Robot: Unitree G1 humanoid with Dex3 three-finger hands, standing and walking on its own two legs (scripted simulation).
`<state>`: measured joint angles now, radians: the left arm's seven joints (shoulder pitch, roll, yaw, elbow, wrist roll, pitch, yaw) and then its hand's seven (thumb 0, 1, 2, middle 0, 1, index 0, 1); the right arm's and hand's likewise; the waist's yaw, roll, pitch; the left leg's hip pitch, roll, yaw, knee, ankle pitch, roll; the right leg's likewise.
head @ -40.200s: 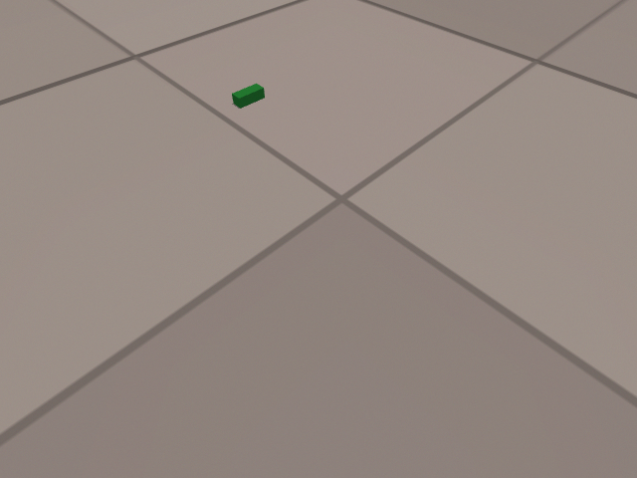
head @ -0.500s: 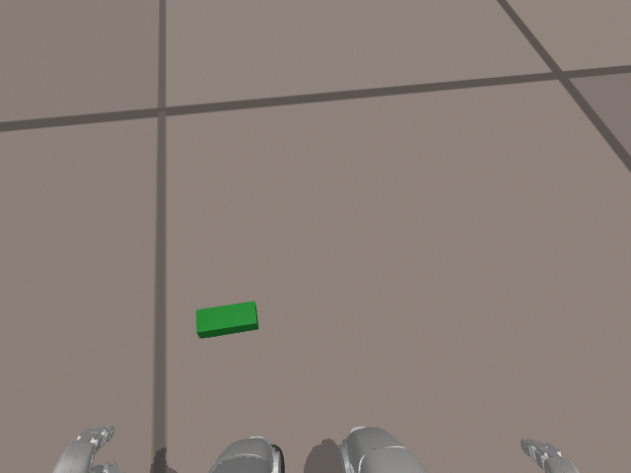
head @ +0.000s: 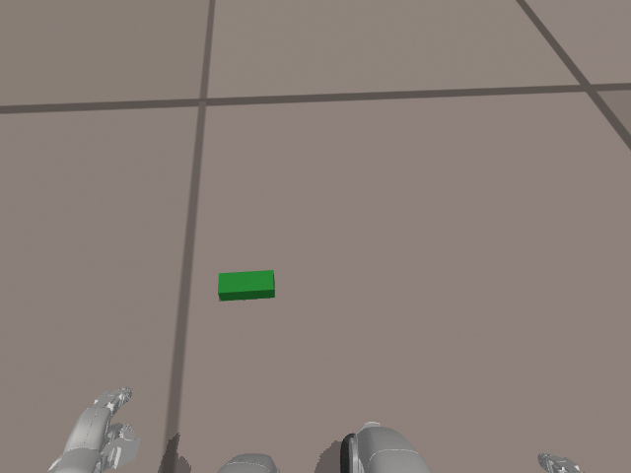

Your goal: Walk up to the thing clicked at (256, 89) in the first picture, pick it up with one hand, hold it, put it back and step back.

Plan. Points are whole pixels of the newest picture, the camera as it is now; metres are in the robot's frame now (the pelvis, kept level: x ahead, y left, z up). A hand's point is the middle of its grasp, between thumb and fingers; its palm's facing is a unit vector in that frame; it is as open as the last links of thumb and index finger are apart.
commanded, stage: step back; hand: left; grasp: from above
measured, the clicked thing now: (247, 285) +0.68 +0.23 -0.72
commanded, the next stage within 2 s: none
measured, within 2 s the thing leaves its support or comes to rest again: neither
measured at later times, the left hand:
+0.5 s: hand out of the picture -0.09 +0.23 -0.13, palm faces -0.04 -0.91 -0.41, open 7.4 cm
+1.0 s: hand out of the picture -0.25 +0.20 -0.14, palm faces -0.04 -0.91 -0.42, open 7.4 cm
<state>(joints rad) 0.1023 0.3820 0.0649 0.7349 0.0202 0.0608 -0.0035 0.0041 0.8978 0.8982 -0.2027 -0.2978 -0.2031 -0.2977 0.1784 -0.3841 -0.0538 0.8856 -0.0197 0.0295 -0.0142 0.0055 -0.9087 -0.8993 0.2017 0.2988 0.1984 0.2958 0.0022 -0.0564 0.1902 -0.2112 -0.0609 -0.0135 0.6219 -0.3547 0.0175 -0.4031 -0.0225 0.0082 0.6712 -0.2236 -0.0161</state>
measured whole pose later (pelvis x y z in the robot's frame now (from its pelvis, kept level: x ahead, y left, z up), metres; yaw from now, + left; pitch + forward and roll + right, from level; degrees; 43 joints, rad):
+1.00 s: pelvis -0.35 -0.07 +0.00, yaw -2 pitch -3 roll -2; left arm 0.16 0.37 0.07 0.88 0.03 0.03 0.00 0.00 0.90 0.90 -0.20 -0.30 -0.20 -0.30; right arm 0.10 -0.41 -0.05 0.85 -0.02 0.06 -0.01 0.01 -0.90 -0.90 0.20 0.30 0.20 0.30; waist 0.00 0.07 0.16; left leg -0.46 0.06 -0.07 0.72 -0.27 -0.01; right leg -0.22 0.06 0.02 0.66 -0.39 -0.01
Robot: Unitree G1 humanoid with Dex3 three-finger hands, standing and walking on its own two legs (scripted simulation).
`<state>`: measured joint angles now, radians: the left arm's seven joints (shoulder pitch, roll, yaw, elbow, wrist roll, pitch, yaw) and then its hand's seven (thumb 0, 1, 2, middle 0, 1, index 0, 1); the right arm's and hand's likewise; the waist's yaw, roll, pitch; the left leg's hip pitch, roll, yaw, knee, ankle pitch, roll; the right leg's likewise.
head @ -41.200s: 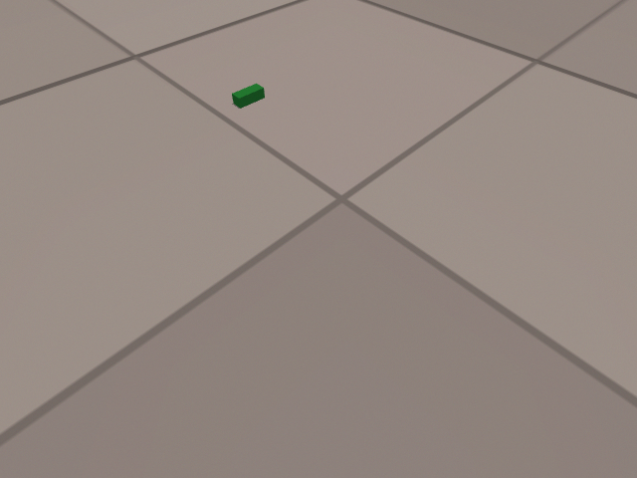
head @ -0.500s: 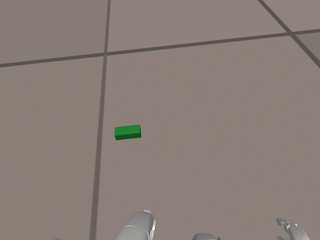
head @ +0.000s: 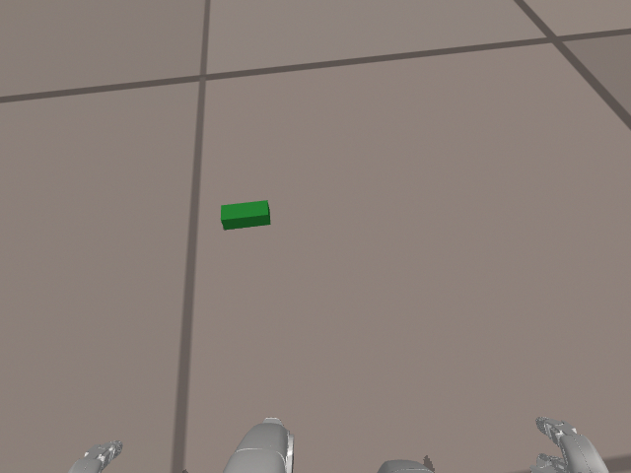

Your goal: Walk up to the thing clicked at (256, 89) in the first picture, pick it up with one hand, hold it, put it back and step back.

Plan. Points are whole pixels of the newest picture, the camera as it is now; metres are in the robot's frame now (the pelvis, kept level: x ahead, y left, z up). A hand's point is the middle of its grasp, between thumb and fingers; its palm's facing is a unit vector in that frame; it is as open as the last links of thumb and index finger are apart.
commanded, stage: step back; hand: left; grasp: from above
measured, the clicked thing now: (245, 215) +1.01 +0.33 -0.72
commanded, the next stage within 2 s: stand in 1.14 s
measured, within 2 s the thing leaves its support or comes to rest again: neither
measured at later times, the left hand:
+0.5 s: hand out of the picture -0.03 +0.30 -0.13, palm faces +0.07 -0.92 -0.39, open 7.4 cm
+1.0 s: hand out of the picture +0.05 +0.30 -0.14, palm faces +0.09 -0.93 -0.36, open 7.4 cm
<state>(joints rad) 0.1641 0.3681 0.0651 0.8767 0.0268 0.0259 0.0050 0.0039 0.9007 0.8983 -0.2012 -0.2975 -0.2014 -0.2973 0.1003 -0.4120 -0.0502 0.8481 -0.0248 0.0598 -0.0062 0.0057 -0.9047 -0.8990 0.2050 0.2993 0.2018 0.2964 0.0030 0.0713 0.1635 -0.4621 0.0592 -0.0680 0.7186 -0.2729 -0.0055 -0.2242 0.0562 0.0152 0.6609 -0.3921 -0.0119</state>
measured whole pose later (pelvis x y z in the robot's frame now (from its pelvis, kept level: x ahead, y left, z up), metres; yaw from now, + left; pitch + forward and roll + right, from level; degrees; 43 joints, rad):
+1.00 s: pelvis -0.01 +0.03 +0.01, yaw +4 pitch -2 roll +0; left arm 0.15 0.38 0.03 1.01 0.00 -0.01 0.00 0.01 0.90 0.90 -0.20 -0.30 -0.20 -0.30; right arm 0.13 -0.35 -0.03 1.04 -0.02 0.00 0.01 0.01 -0.91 -0.90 0.20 0.30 0.20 0.30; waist 0.02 -0.01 0.09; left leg -0.29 0.03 0.02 0.63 -0.30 -0.01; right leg -0.25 -0.02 0.00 0.62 -0.33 0.02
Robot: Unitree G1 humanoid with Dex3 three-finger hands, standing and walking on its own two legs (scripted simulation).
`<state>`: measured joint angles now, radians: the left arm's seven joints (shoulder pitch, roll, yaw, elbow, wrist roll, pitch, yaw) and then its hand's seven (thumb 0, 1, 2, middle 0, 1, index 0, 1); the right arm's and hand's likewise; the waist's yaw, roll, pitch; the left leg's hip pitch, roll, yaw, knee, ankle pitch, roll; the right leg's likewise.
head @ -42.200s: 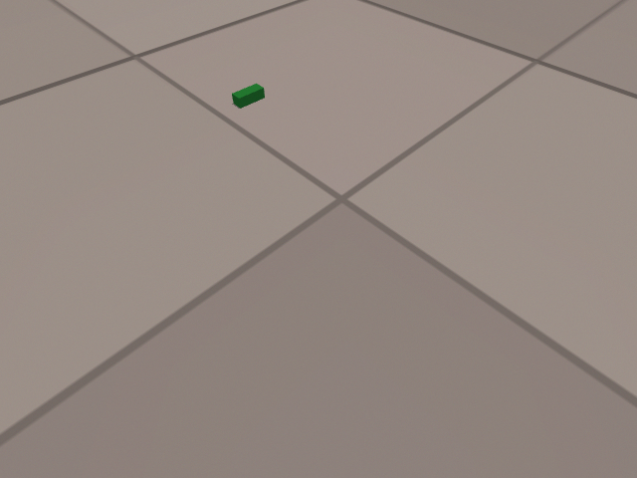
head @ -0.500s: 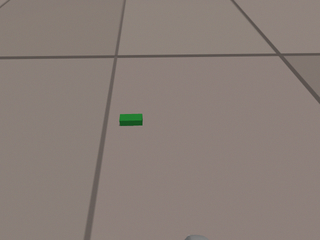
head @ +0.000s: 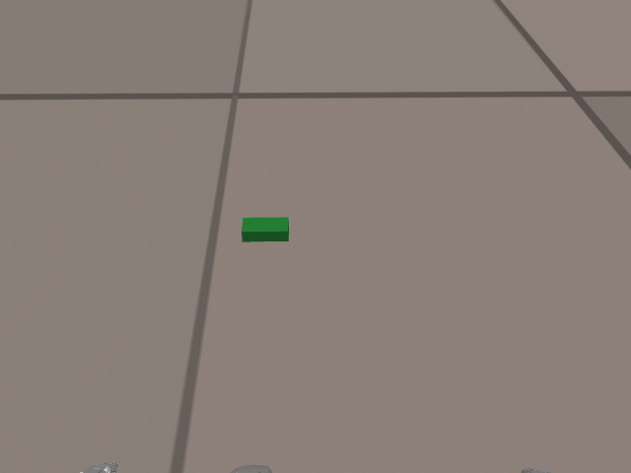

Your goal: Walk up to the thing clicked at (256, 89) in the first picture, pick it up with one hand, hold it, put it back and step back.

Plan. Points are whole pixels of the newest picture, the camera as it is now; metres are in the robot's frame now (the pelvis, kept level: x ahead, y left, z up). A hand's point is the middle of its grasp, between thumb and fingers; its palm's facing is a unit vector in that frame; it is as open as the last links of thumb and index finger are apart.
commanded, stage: step back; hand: left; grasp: from above
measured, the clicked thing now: (265, 229) +1.04 +0.23 -0.73
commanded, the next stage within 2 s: stand in 0.14 s
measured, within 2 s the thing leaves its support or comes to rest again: neither
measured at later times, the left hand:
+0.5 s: hand out of the picture +0.10 +0.25 -0.14, palm faces -0.04 -0.94 -0.33, open 7.4 cm
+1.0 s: hand out of the picture +0.08 +0.25 -0.13, palm faces -0.04 -0.94 -0.34, open 7.4 cm
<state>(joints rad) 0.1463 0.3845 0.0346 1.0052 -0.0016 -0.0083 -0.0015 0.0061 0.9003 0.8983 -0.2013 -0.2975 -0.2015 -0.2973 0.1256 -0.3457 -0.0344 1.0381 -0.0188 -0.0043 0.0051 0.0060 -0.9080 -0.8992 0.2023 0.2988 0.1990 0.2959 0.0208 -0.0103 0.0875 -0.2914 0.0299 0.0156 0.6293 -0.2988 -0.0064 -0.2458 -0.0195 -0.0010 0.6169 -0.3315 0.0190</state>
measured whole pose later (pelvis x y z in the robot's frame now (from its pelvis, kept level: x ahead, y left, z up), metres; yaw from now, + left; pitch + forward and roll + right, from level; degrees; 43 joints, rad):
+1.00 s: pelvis +0.00 +0.00 +0.02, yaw -1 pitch -3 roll +0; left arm 0.11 0.36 0.00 1.13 0.00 -0.01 -0.02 0.00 0.90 0.90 -0.20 -0.30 -0.20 -0.30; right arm 0.10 -0.34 -0.01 1.15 -0.01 -0.01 0.02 0.01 -0.91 -0.90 0.20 0.30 0.20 0.30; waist -0.01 0.00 0.05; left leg -0.13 0.03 0.03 0.32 -0.15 -0.01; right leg -0.10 -0.02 0.01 0.34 -0.19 0.02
